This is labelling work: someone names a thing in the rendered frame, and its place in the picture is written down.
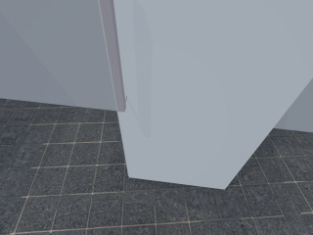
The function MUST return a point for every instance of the handle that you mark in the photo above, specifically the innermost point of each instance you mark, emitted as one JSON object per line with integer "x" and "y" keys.
{"x": 110, "y": 29}

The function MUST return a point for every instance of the fridge door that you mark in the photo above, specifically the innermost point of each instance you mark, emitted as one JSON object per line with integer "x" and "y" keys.
{"x": 206, "y": 81}

